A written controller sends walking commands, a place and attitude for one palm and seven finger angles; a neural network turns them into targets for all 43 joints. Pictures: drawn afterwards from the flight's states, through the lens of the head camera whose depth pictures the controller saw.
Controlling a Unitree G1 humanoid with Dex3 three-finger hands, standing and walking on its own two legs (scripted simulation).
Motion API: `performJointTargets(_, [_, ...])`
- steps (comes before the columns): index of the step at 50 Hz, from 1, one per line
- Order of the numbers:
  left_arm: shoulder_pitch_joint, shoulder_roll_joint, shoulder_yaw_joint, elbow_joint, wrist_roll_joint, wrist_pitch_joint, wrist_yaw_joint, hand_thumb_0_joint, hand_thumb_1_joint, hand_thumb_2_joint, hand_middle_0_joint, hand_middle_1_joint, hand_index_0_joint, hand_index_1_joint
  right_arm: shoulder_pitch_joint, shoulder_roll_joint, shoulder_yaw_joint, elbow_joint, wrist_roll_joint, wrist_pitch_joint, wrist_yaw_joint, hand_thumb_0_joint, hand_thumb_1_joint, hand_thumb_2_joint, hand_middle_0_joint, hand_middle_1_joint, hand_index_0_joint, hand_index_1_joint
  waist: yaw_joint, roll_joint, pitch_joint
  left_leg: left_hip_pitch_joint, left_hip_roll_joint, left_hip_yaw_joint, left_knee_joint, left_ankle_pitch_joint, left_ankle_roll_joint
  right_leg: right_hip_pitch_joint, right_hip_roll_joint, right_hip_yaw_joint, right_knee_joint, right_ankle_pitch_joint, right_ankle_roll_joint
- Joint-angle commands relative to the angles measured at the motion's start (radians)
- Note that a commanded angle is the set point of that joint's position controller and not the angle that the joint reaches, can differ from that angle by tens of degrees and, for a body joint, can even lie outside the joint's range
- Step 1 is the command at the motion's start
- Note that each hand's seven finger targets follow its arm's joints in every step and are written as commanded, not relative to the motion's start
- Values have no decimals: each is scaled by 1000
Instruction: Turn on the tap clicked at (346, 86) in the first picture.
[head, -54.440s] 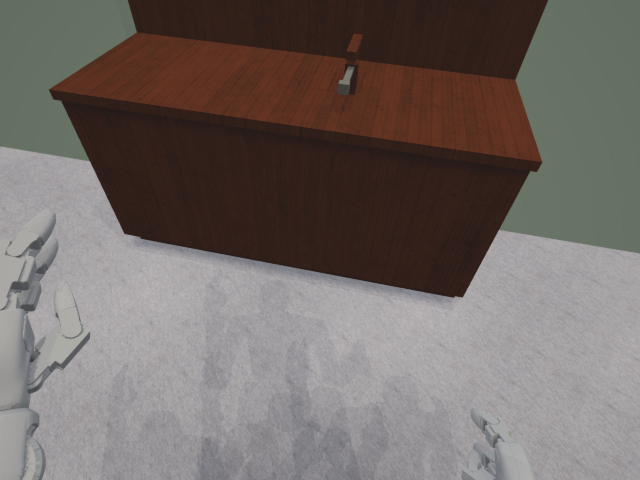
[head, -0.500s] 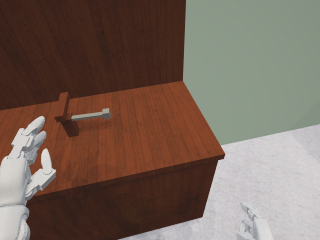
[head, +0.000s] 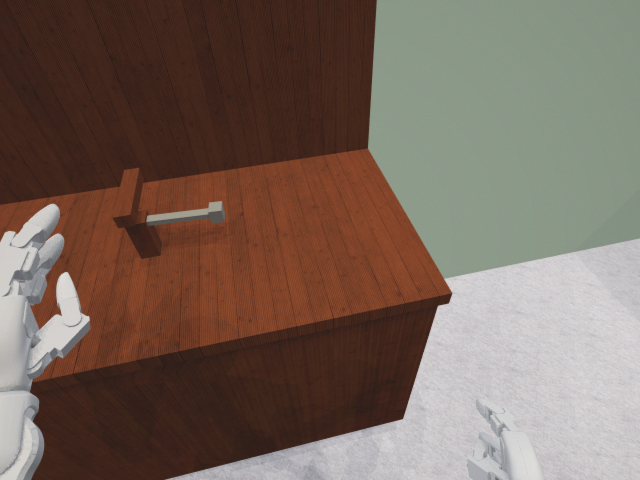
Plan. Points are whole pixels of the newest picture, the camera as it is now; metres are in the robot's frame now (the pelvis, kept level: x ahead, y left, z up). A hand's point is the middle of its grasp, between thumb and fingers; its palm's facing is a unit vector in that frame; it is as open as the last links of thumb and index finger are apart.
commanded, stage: step back with the hand held close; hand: left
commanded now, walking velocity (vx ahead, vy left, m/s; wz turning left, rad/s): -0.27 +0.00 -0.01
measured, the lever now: (216, 212) +0.55 +0.26 +0.01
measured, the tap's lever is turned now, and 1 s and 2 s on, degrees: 86 86 86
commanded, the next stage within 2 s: stop stepping back and stand still in 1.36 s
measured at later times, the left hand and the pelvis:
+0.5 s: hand (42, 381) +0.16 +0.27 +0.15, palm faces +0.38 -0.82 -0.43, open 7.4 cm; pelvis -0.06 +0.03 -0.01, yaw -1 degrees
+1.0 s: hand (35, 430) +0.12 +0.25 +0.15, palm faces +0.34 -0.86 -0.38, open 7.4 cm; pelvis -0.10 +0.02 -0.01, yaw +1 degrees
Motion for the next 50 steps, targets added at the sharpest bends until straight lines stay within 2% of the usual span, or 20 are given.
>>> performJointTargets(1, [-22,137,68,-191,1,-59,4,0,900,900,-200,-300,-200,-300,-104,-107,-45,-195,5,-28,-8,0,-900,-900,200,300,200,300,-22,-22,-96,64,42,-9,-29,207,54,-94,-154,96,-61,349,18])
performJointTargets(4, [39,158,86,-288,1,-61,14,0,900,900,-200,-300,-200,-300,-113,-110,-43,-225,5,-20,-11,0,-900,-900,200,300,200,300,-11,25,-154,66,57,-30,-68,283,57,-74,-123,69,-24,298,26])
performJointTargets(7, [61,207,137,-350,2,-64,27,0,900,900,-200,-300,-200,-300,-114,-113,-50,-240,5,-13,-16,0,-900,-900,200,300,200,300,-9,-53,-168,35,68,-47,-75,290,52,-73,-115,69,-13,286,28])
performJointTargets(8, [60,246,175,-365,3,-67,34,0,900,900,-200,-300,-200,-300,-120,-116,-50,-240,2,-12,-19,0,-900,-900,200,300,200,300,-5,-25,-174,32,68,-50,-92,272,51,-78,-114,70,-4,264,27])
performJointTargets(13, [79,224,173,-337,4,-71,46,0,900,900,-200,-300,-200,-300,-110,-118,-57,-236,3,-23,-27,0,-900,-900,200,300,200,300,-14,31,-138,-49,78,-80,-146,74,53,-103,-95,73,10,138,31])
performJointTargets(19, [71,165,113,-299,12,-66,49,0,900,900,-200,-300,-200,-300,-90,-125,-59,-227,6,-38,-26,0,-900,-900,200,300,200,300,-28,-23,-113,-105,83,-96,-162,-116,58,-140,-96,86,2,48,33])
performJointTargets(22, [44,163,100,-308,17,-65,54,0,900,900,-200,-300,-200,-300,-89,-127,-61,-224,7,-45,-24,0,-900,-900,200,300,200,300,-32,-84,-87,-135,70,-83,-116,-182,57,-180,-120,115,-39,-15,25])
performJointTargets(27, [3,193,116,-361,23,-74,73,0,900,900,-200,-300,-200,-300,-85,-121,-60,-213,2,-50,-24,0,-900,-900,200,300,200,300,-41,-100,-78,-102,42,-58,22,-194,45,-294,-181,162,-88,-113,-16])
performJointTargets(28, [3,227,148,-383,23,-74,78,0,900,900,-200,-300,-200,-300,-81,-123,-62,-206,-1,-49,-25,0,-900,-900,200,300,200,300,-42,-94,-103,-87,40,-59,28,-173,40,-291,-188,161,-76,-92,-24])
performJointTargets(30, [6,204,131,-413,21,-79,80,0,900,900,-200,-300,-200,-300,-87,-120,-57,-214,1,-51,-22,0,-900,-900,200,300,200,300,-45,-34,-105,-106,55,-86,-5,-161,46,-277,-171,139,-22,-31,-19])
performJointTargets(33, [53,231,181,-444,24,-87,85,0,900,900,-200,-300,-200,-300,-96,-131,-60,-225,-2,-60,-25,0,-900,-900,200,300,200,300,-31,140,-146,-202,137,-206,-222,-218,73,-133,-57,62,137,-20,36])
performJointTargets(34, [50,198,163,-440,30,-91,81,0,900,900,-200,-300,-200,-300,-91,-124,-59,-225,-4,-61,-25,0,-900,-900,200,300,200,300,-33,163,-129,-280,173,-250,-288,-328,88,-77,-25,55,209,-54,46])
performJointTargets(36, [55,186,169,-418,44,-96,75,0,900,900,-200,-300,-200,-300,-81,-120,-60,-217,-14,-64,-20,0,-900,-900,200,300,200,300,-32,152,-103,-358,200,-277,-314,-346,116,-39,-13,67,278,-64,50])
performJointTargets(39, [97,170,151,-396,32,-98,67,0,900,900,-200,-300,-200,-300,-61,-106,-59,-205,-9,-69,-12,0,-900,-900,200,300,200,300,-28,60,-145,-160,171,-200,-176,-3,98,-125,-33,84,132,10,39])
performJointTargets(41, [102,167,136,-366,27,-98,57,0,900,900,-200,-300,-200,-300,-68,-113,-57,-192,-11,-64,-6,0,-900,-900,200,300,200,300,-27,9,-130,-137,144,-154,-106,61,76,-146,-64,115,30,113,27])
performJointTargets(43, [67,176,122,-373,21,-95,57,0,900,900,-200,-300,-200,-300,-69,-101,-64,-177,-5,-51,-5,0,-900,-900,200,300,200,300,-38,-115,-184,-67,85,-56,38,164,33,-167,-168,207,-8,358,-10])
performJointTargets(45, [52,171,97,-384,9,-94,59,0,900,900,-200,-300,-200,-300,-53,-98,-79,-180,10,-40,-3,0,-900,-900,200,300,200,300,-51,-223,-216,-17,19,24,234,50,-3,-240,-299,280,-62,403,-77])
performJointTargets(46, [48,188,106,-396,9,-99,62,0,900,900,-200,-300,-200,-300,-56,-94,-80,-181,12,-36,-2,0,-900,-900,200,300,200,300,-52,-229,-195,-42,0,31,316,-48,-11,-274,-345,299,-89,362,-104])
performJointTargets(48, [64,233,154,-411,10,-93,66,0,900,900,-200,-300,-200,-300,-85,-82,-74,-190,3,-28,-3,0,-900,-900,200,300,200,300,-41,-198,-146,-126,-5,0,403,-133,-13,-280,-357,297,-91,378,-126])
performJointTargets(50, [83,223,159,-399,12,-87,63,0,900,900,-200,-300,-200,-300,-100,-68,-57,-196,0,-19,-4,0,-900,-900,200,300,200,300,-50,-194,-97,-178,20,-13,256,-127,0,-216,-334,247,-21,498,-97])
